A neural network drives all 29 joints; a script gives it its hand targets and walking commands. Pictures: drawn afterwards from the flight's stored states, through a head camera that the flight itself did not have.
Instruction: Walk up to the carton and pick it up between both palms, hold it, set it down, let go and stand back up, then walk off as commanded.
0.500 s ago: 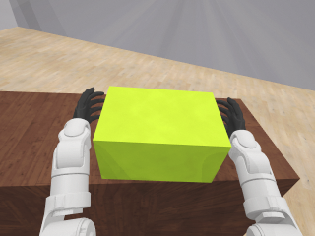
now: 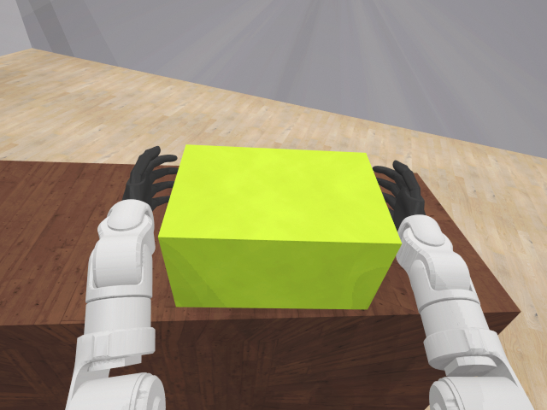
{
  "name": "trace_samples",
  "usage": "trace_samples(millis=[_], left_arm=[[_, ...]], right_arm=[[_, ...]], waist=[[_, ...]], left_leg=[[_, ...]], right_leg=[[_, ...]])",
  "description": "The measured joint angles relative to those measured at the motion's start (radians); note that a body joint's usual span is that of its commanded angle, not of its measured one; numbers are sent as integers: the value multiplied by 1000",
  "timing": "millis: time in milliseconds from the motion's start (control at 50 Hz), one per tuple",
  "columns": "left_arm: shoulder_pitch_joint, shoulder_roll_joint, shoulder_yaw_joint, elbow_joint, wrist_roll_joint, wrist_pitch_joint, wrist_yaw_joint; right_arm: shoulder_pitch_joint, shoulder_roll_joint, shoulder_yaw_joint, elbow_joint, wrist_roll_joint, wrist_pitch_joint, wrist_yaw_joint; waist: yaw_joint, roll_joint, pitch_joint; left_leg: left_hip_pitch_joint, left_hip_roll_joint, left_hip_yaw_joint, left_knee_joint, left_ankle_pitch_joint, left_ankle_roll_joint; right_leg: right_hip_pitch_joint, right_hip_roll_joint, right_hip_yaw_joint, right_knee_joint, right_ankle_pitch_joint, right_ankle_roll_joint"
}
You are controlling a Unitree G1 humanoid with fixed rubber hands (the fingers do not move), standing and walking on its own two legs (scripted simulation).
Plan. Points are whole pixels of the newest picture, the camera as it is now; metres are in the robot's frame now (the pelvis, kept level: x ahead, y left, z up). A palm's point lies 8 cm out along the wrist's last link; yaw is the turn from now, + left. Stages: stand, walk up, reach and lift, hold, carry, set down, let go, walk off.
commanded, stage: hold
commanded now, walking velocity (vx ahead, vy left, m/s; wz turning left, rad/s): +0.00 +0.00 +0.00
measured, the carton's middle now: (275, 226) +0.37 +0.01 +0.13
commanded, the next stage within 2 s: set down in 1.98 s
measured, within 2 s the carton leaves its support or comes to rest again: neither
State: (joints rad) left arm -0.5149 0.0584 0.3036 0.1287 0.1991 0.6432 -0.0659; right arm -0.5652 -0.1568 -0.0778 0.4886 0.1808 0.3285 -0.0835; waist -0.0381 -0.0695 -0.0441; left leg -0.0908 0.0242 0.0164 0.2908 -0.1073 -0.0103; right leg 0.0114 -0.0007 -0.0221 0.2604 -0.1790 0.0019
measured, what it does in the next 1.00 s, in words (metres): stands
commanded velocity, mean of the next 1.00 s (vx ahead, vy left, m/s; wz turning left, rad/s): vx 0.00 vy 0.00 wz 0.00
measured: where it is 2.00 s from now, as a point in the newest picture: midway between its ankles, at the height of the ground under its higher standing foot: outside the picture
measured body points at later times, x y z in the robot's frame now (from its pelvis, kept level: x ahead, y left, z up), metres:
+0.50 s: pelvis +0.00 +0.00 +0.00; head -0.07 +0.02 +0.44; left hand +0.35 +0.21 +0.19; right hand +0.36 -0.18 +0.19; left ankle +0.04 +0.12 -0.75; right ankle -0.02 -0.12 -0.75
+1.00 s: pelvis +0.00 +0.00 +0.00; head -0.06 +0.02 +0.44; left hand +0.35 +0.20 +0.19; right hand +0.36 -0.18 +0.19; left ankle +0.04 +0.12 -0.75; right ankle -0.02 -0.12 -0.75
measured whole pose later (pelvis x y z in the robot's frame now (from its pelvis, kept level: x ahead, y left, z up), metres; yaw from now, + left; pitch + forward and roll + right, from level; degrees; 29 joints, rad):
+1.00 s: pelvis +0.00 +0.00 +0.00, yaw +0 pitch -6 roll +0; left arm -0.52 0.05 0.33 0.10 0.22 0.69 -0.09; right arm -0.58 -0.16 -0.06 0.44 0.20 0.40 -0.11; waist -0.04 -0.06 -0.05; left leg -0.08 0.03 0.01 0.29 -0.10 -0.01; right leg 0.02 0.00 -0.02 0.26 -0.18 0.00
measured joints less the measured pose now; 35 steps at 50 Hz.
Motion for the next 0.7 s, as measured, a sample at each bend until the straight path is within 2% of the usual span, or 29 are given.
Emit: trace_samples(millis=[100,220,520,700], left_arm=[[27,5,-12,-49,-12,8,1],[23,-6,3,-61,-5,35,-6],[-10,5,24,-31,9,51,-27],[-26,13,16,-12,7,48,-22]], right_arm=[[24,-12,27,-63,23,20,-20],[21,-14,26,-75,33,51,-23],[-10,-2,17,-60,21,81,-30],[-22,3,-1,-38,13,71,-21]], waist=[[-5,6,0],[4,10,-7],[-1,15,-14],[-2,12,-29]], left_leg=[[9,2,-3,1,-4,-1],[15,3,1,0,-6,-2],[14,1,-8,3,-2,-2],[-8,0,-8,6,2,-2]], right_leg=[[15,2,-2,-12,2,-1],[17,4,2,-7,-1,-2],[19,3,-5,-4,0,-3],[-8,3,-4,9,-1,-3]])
